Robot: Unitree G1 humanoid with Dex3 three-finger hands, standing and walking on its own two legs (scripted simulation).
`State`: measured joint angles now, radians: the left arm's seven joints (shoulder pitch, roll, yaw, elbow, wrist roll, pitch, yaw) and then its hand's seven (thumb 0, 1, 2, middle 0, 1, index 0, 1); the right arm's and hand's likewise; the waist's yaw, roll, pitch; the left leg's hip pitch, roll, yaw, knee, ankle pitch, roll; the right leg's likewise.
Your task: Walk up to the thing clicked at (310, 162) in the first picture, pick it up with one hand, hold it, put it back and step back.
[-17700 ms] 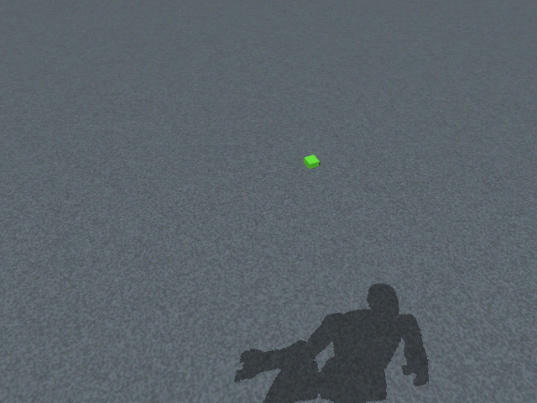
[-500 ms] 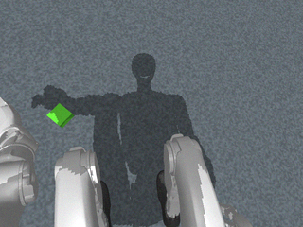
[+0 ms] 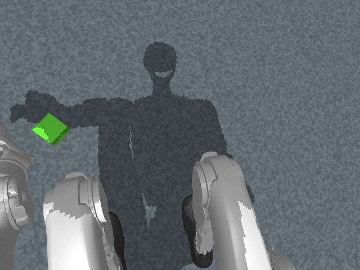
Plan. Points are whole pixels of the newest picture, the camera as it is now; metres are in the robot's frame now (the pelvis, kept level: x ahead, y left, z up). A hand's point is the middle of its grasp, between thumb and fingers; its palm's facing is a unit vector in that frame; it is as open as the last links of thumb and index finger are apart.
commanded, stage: rise first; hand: left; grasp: from above
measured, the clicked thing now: (52, 129) +0.46 +0.29 -0.31
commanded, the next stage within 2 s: approach in 1.96 s
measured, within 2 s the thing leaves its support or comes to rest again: neither
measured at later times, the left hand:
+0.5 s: hand (16, 139) +0.42 +0.32 -0.20, palm faces -0.27 -0.34 -0.90, open 13.7 cm
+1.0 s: hand (25, 135) +0.43 +0.31 -0.21, palm faces -0.27 -0.34 -0.90, open 13.7 cm
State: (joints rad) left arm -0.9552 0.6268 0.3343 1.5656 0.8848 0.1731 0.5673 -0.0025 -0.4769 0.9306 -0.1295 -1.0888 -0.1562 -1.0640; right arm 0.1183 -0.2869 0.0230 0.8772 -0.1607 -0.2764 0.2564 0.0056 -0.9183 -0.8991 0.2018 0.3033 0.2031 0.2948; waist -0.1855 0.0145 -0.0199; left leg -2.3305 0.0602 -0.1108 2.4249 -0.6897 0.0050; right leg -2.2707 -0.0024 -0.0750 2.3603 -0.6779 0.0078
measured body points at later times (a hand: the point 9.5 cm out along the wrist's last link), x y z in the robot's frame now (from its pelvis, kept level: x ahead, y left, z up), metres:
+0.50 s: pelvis +0.00 +0.00 -0.01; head +0.25 +0.05 +0.36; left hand +0.43 +0.34 -0.14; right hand +0.03 -0.26 -0.12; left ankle +0.08 +0.13 -0.29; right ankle +0.10 -0.12 -0.29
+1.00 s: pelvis +0.00 +0.00 -0.01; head +0.26 +0.05 +0.35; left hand +0.44 +0.32 -0.16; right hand +0.02 -0.26 -0.11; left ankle +0.08 +0.13 -0.29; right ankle +0.10 -0.12 -0.29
